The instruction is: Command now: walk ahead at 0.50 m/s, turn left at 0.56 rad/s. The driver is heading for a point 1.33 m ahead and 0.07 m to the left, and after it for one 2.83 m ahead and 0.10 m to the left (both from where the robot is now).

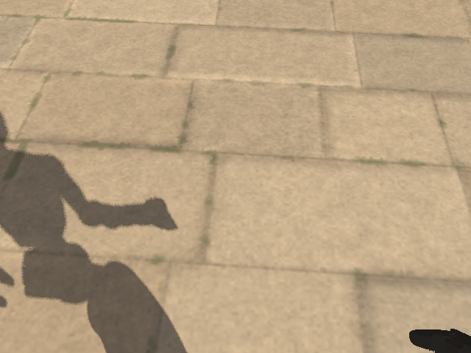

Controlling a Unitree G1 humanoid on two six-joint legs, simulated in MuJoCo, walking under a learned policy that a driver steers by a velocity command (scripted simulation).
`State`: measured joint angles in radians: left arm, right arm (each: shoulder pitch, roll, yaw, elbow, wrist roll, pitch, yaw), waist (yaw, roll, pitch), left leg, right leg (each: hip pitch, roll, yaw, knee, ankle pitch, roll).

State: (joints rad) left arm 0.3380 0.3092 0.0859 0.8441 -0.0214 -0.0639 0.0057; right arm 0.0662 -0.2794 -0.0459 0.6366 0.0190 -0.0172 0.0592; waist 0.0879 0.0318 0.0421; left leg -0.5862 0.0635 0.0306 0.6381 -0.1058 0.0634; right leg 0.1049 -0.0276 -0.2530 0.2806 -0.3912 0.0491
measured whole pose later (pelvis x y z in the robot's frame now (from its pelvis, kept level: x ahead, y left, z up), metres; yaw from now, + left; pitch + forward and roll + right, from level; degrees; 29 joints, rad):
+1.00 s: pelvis +0.54 +0.11 +0.01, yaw +16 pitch +2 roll -2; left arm 0.45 0.29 0.06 0.88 -0.03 -0.05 0.00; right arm 0.01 -0.26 -0.03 0.63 0.01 -0.10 0.03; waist 0.12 0.03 0.02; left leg -0.46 0.02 -0.05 0.46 -0.04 0.01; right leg 0.00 0.03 0.08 0.35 -0.37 0.00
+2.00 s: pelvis +1.02 +0.13 +0.00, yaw -20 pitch +2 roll +0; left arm 0.26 0.33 0.09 0.69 -0.01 0.02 0.04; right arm 0.06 -0.28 -0.04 0.71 -0.03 -0.07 0.00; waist 0.05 0.00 0.03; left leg -0.45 -0.04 -0.06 0.49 -0.06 0.01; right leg -0.24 0.14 0.22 0.69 -0.47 -0.04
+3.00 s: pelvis +1.09 +0.10 +0.02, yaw -11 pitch +2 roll -2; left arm 0.14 0.30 0.08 0.71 -0.01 0.01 0.06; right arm 0.16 -0.30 -0.06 0.77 0.01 0.02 -0.02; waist -0.02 0.00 0.06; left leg -0.34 -0.06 -0.12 0.47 -0.16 0.04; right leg -0.43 0.03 0.07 0.92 -0.45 0.08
